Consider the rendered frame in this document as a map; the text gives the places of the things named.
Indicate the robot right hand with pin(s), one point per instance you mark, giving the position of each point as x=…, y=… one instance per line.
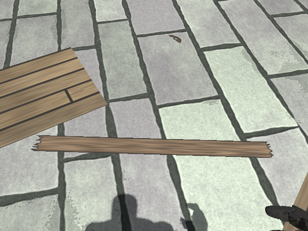
x=293, y=215

